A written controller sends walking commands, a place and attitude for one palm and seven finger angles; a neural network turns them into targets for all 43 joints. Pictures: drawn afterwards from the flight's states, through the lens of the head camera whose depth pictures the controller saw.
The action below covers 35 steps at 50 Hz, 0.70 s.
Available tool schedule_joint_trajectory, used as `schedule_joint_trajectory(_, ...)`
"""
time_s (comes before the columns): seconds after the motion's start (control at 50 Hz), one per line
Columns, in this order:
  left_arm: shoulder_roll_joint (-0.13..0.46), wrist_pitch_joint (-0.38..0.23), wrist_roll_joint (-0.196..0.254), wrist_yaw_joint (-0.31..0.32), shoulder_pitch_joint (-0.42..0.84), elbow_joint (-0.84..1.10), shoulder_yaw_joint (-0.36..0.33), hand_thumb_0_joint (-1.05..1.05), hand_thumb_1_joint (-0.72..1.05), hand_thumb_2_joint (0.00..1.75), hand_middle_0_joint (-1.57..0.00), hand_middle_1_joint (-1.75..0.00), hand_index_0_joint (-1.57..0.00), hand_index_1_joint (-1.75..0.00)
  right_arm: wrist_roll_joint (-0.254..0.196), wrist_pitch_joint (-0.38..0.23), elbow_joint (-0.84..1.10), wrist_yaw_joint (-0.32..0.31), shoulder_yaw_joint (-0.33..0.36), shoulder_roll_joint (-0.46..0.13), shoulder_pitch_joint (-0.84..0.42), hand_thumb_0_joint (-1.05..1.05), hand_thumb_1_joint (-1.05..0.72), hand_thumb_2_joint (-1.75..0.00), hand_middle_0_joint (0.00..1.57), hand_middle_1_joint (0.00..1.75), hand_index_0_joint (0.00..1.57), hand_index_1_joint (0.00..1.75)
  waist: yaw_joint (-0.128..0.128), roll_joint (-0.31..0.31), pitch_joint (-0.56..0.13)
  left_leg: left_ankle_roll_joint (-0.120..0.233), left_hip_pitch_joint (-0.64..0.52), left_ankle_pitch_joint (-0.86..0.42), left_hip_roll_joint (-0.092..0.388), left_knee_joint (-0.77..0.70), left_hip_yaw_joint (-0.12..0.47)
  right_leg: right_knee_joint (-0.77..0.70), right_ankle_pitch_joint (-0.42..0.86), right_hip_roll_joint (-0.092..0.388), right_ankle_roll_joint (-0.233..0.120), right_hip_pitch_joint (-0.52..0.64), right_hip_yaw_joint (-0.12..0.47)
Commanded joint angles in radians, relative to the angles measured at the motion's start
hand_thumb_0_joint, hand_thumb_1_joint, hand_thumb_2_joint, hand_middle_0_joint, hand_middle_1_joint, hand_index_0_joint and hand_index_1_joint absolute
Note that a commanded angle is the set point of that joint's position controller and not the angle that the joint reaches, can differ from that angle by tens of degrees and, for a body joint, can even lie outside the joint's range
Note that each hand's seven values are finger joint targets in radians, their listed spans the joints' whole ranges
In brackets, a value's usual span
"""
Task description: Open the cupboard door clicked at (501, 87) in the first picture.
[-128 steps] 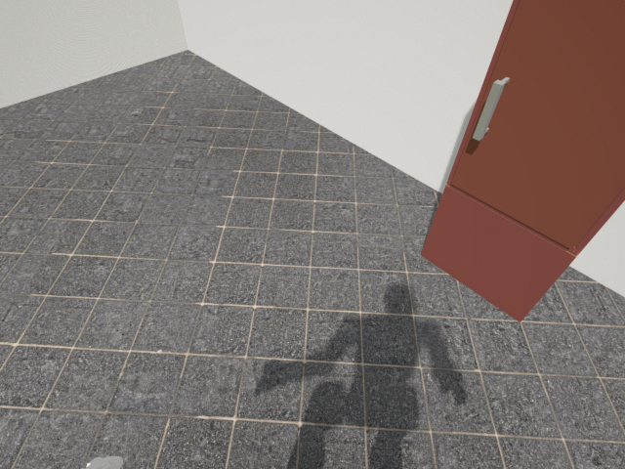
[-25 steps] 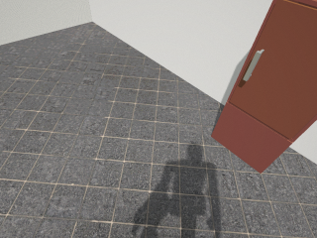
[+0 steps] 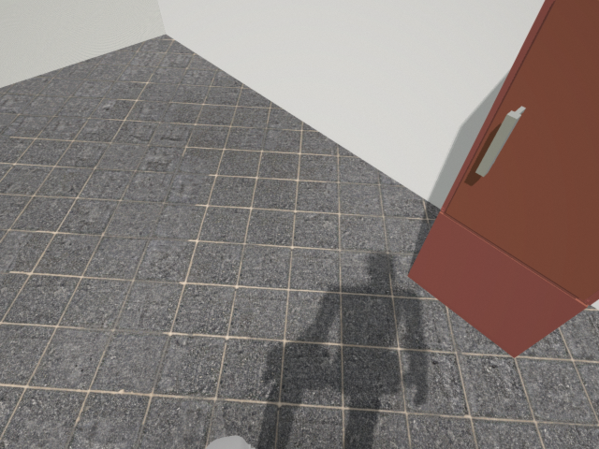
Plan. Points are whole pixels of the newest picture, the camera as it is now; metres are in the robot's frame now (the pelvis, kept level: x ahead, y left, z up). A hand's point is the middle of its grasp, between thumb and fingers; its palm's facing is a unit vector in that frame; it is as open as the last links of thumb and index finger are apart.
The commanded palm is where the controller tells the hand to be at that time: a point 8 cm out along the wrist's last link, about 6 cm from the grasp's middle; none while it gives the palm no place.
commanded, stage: turn to face it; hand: left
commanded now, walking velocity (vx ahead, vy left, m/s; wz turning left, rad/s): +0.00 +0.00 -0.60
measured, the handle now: (500, 142) +0.75 -0.43 -0.04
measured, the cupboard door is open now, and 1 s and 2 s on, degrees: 0 0 0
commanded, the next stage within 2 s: take the last steps up to it in 1.12 s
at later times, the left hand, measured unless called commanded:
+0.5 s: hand (202, 392) +0.23 +0.17 -0.16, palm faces -0.26 -0.92 -0.28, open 7.4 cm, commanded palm none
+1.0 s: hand (221, 341) +0.31 +0.15 -0.16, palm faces -0.51 -0.84 -0.18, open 7.4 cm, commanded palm none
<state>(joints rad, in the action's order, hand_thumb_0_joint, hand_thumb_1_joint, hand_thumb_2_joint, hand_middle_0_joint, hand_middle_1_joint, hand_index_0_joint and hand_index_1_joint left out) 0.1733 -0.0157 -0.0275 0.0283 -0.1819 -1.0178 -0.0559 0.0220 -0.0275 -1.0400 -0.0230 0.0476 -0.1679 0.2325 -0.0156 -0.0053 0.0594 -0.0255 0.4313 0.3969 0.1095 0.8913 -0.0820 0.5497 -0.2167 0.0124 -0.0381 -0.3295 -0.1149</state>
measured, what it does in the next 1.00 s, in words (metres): walks ahead, turning right: left foot, then right foot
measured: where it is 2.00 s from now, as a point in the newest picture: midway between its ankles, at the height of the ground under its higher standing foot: outside the picture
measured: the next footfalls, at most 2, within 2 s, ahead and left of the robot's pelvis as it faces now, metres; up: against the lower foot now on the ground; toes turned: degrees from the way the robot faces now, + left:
left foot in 0.08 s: +0.11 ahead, +0.13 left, +0.00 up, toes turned +4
right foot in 0.48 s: +0.12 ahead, -0.15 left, +0.00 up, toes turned -24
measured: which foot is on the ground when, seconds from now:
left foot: up 0.00-0.06, down 0.08-0.46, up 0.48-0.82, down 0.84-1.00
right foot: down 0.00-0.10, up 0.12-0.46, down 0.48-0.84, up 0.86-1.00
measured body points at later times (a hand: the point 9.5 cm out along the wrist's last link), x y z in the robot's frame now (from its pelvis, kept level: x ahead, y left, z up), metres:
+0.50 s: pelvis +0.08 -0.01 -0.01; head +0.12 -0.04 +0.43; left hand +0.24 +0.22 -0.14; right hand +0.06 -0.28 -0.16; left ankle +0.07 +0.13 -0.71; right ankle +0.08 -0.13 -0.73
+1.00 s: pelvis +0.11 +0.04 +0.01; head +0.17 +0.05 +0.46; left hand +0.34 +0.20 -0.15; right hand +0.04 -0.21 -0.11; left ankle +0.16 +0.10 -0.73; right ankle +0.01 -0.08 -0.64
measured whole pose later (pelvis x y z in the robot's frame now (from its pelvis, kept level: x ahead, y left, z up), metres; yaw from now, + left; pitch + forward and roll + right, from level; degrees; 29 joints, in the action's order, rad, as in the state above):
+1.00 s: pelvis +0.11 +0.04 +0.01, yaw -34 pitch +0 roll -3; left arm 0.27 0.08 -0.03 -0.02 -0.14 -0.90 -0.09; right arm 0.03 0.00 -0.91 -0.02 0.02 -0.17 0.22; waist 0.00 0.05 0.07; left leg 0.04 0.24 0.27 0.08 0.51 -0.15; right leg 1.15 -0.40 -0.01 0.06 -0.51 0.02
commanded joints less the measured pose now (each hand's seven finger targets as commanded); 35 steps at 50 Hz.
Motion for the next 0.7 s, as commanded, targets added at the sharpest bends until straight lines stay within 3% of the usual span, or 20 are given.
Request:
schedule_joint_trajectory(0.0,0.158,0.008,0.006,-0.014,-0.03,0.065,-0.04,0.0,0.9,0.9,-0.2,-0.3,-0.2,-0.3,-0.004,0.009,0.023,-0.006,-0.002,-0.032,0.143,0.0,-0.9,-0.9,0.2,0.3,0.2,0.3,-0.019,0.137,-0.065,-0.031,-0.201,-0.094,-0.045,-0.203,-0.047,-0.196,0.131,0.191,-0.118,-0.08,0.259)
schedule_joint_trajectory(0.04,0.147,0.021,0.01,-0.018,-0.013,0.084,-0.041,0.0,0.9,0.9,-0.2,-0.3,-0.2,-0.3,-0.007,0.001,0.035,-0.011,0.007,-0.074,0.147,0.0,-0.9,-0.9,0.2,0.3,0.2,0.3,-0.042,0.098,-0.064,-0.034,-0.341,-0.165,-0.027,-0.372,-0.042,-0.123,0.039,0.143,-0.065,-0.154,0.249)
schedule_joint_trajectory(0.06,0.107,0.029,0.014,-0.024,-0.019,0.103,-0.034,0.0,0.9,0.9,-0.2,-0.3,-0.2,-0.3,-0.003,-0.004,0.044,-0.015,0.017,-0.135,0.153,0.0,-0.9,-0.9,0.2,0.3,0.2,0.3,-0.05,-0.069,-0.062,0.01,-0.378,-0.152,0.094,-0.494,0.107,-0.007,-0.084,0.058,-0.016,-0.218,0.196)
schedule_joint_trajectory(0.08,0.065,0.032,0.018,-0.032,-0.019,0.128,-0.032,0.0,0.9,0.9,-0.2,-0.3,-0.2,-0.3,0.008,-0.003,0.067,-0.016,0.035,-0.226,0.154,0.0,-0.9,-0.9,0.2,0.3,0.2,0.3,-0.056,-0.286,-0.039,0.117,-0.346,-0.15,0.315,-0.624,0.343,0.229,-0.284,-0.044,0.046,-0.281,0.067)
schedule_joint_trajectory(0.1,0.098,0.042,0.005,-0.03,0.012,0.137,-0.038,0.0,0.9,0.9,-0.2,-0.3,-0.2,-0.3,0.011,-0.001,0.069,-0.019,0.037,-0.228,0.123,0.0,-0.9,-0.9,0.2,0.3,0.2,0.3,-0.061,-0.32,-0.01,0.167,-0.287,-0.202,0.395,-0.678,0.403,0.449,-0.384,-0.013,0.058,-0.285,0.1)
schedule_joint_trajectory(0.12,0.121,0.041,0.002,-0.036,0.001,0.133,-0.046,0.0,0.9,0.9,-0.2,-0.3,-0.2,-0.3,0.007,-0.005,0.093,-0.021,0.03,-0.204,0.067,0.0,-0.9,-0.9,0.2,0.3,0.2,0.3,-0.028,-0.219,-0.002,0.185,-0.272,-0.301,0.373,-0.648,0.353,0.545,-0.345,0.024,0.061,-0.291,0.127)
schedule_joint_trajectory(0.14,0.114,0.04,0.002,-0.042,-0.026,0.124,-0.053,0.0,0.9,0.9,-0.2,-0.3,-0.2,-0.3,0.007,-0.005,0.114,-0.02,0.028,-0.191,0.011,0.0,-0.9,-0.9,0.2,0.3,0.2,0.3,0.001,-0.142,-0.004,0.178,-0.292,-0.405,0.333,-0.611,0.238,0.604,-0.295,0.034,0.069,-0.3,0.115)
schedule_joint_trajectory(0.18,0.095,0.044,0.004,-0.046,-0.056,0.117,-0.049,0.0,0.9,0.9,-0.2,-0.3,-0.2,-0.3,0.007,-0.008,0.132,-0.017,0.029,-0.176,-0.024,0.0,-0.9,-0.9,0.2,0.3,0.2,0.3,0.014,-0.137,-0.048,0.142,-0.349,-0.615,0.262,-0.551,0.051,0.613,-0.233,0.046,0.086,-0.279,0.087)
schedule_joint_trajectory(0.2,0.088,0.048,0.007,-0.047,-0.052,0.122,-0.048,0.0,0.9,0.9,-0.2,-0.3,-0.2,-0.3,0.007,-0.006,0.132,-0.017,0.03,-0.174,-0.019,0.0,-0.9,-0.9,0.2,0.3,0.2,0.3,0.01,-0.153,-0.061,0.139,-0.367,-0.656,0.253,-0.538,0.009,0.579,-0.229,0.052,0.092,-0.267,0.075)
schedule_joint_trajectory(0.32,0.077,0.051,0.002,-0.054,0.023,0.173,-0.042,0.0,0.9,0.9,-0.2,-0.3,-0.2,-0.3,0.007,0.01,0.124,-0.004,0.061,-0.198,0.015,0.0,-0.9,-0.9,0.2,0.3,0.2,0.3,-0.029,-0.188,-0.06,0.127,-0.399,-0.68,0.258,-0.488,-0.098,0.279,-0.196,0.038,0.086,-0.161,-0.004)
schedule_joint_trajectory(0.36,0.083,0.045,0.002,-0.055,0.012,0.179,-0.043,0.0,0.9,0.9,-0.2,-0.3,-0.2,-0.3,0.008,0.015,0.13,0.0,0.071,-0.217,-0.007,0.0,-0.9,-0.9,0.2,0.3,0.2,0.3,-0.019,-0.219,-0.066,0.11,-0.395,-0.671,0.269,-0.441,-0.121,0.189,-0.173,0.025,0.071,-0.107,-0.017)
schedule_joint_trajectory(0.38,0.092,0.04,0.002,-0.055,-0.01,0.175,-0.046,0.0,0.9,0.9,-0.2,-0.3,-0.2,-0.3,0.007,0.018,0.135,0.002,0.074,-0.224,-0.018,0.0,-0.9,-0.9,0.2,0.3,0.2,0.3,-0.005,-0.215,-0.076,0.091,-0.374,-0.654,0.266,-0.393,-0.132,0.118,-0.129,0.018,0.061,-0.049,-0.02)
schedule_joint_trajectory(0.4,0.111,0.033,0.0,-0.053,-0.066,0.164,-0.052,0.0,0.9,0.9,-0.2,-0.3,-0.2,-0.3,0.002,0.02,0.143,0.005,0.075,-0.224,-0.034,0.0,-0.9,-0.9,0.2,0.3,0.2,0.3,0.032,-0.166,-0.099,0.061,-0.323,-0.613,0.25,-0.301,-0.158,0.021,-0.022,0.007,0.051,0.063,-0.027)
schedule_joint_trajectory(0.42,0.174,0.021,-0.003,-0.046,-0.15,0.142,-0.062,0.0,0.9,0.9,-0.2,-0.3,-0.2,-0.3,-0.004,0.023,0.156,0.012,0.07,-0.21,-0.03,0.0,-0.9,-0.9,0.2,0.3,0.2,0.3,0.079,-0.021,-0.148,0.012,-0.212,-0.51,0.208,-0.111,-0.19,-0.09,0.164,0.054,0.026,0.239,0.042)
schedule_joint_trajectory(0.44,0.303,0.008,-0.011,-0.03,-0.21,0.131,-0.086,0.0,0.9,0.9,-0.2,-0.3,-0.2,-0.3,-0.009,0.025,0.201,0.017,0.046,-0.123,-0.041,0.0,-0.9,-0.9,0.2,0.3,0.2,0.3,0.111,0.324,-0.168,-0.05,0.124,0.123,0.052,0.15,-0.189,-0.153,0.545,0.334,-0.087,0.425,0.445)
schedule_joint_trajectory(0.46,0.332,0.017,0.014,-0.017,-0.257,0.119,-0.087,0.0,0.9,0.9,-0.2,-0.3,-0.2,-0.3,-0.015,0.037,0.236,0.003,0.035,-0.131,-0.103,0.0,-0.9,-0.9,0.2,0.3,0.2,0.3,0.133,0.274,-0.177,-0.051,0.167,0.276,0.013,0.277,-0.02,-0.148,0.748,0.421,-0.188,0.364,0.505)
schedule_joint_trajectory(0.5,0.295,0.029,0.009,-0.008,-0.135,0.151,-0.082,0.0,0.9,0.9,-0.2,-0.3,-0.2,-0.3,-0.014,0.047,0.228,-0.006,0.035,-0.137,-0.128,0.0,-0.9,-0.9,0.2,0.3,0.2,0.3,0.093,0.275,-0.12,-0.048,0.194,0.181,0.027,0.356,0.072,-0.192,0.404,0.348,-0.191,0.238,0.493)
schedule_joint_trajectory(0.54,0.244,0.035,0.004,-0.005,-0.003,0.191,-0.063,0.0,0.9,0.9,-0.2,-0.3,-0.2,-0.3,-0.005,0.049,0.196,0.001,0.033,-0.147,-0.087,0.0,-0.9,-0.9,0.2,0.3,0.2,0.3,0.033,0.169,-0.116,-0.058,0.124,0.063,0.033,0.28,0.061,-0.178,0.321,0.259,-0.146,0.162,0.36)
schedule_joint_trajectory(0.58,0.244,0.031,0.001,-0.008,0.002,0.191,-0.06,0.0,0.9,0.9,-0.2,-0.3,-0.2,-0.3,-0.004,0.05,0.184,0.002,0.029,-0.142,-0.071,0.0,-0.9,-0.9,0.2,0.3,0.2,0.3,0.031,0.142,-0.135,-0.064,0.08,0.051,0.007,0.176,0.043,-0.154,0.397,0.231,-0.144,0.154,0.345)
schedule_joint_trajectory(0.68,0.271,0.041,0.002,-0.018,0.002,0.185,-0.064,0.0,0.9,0.9,-0.2,-0.3,-0.2,-0.3,-0.012,0.047,0.197,0.0,0.022,-0.141,-0.063,0.0,-0.9,-0.9,0.2,0.3,0.2,0.3,0.034,0.154,-0.137,-0.057,0.008,0.038,-0.038,-0.018,0.027,-0.158,0.319,0.209,-0.149,0.125,0.405)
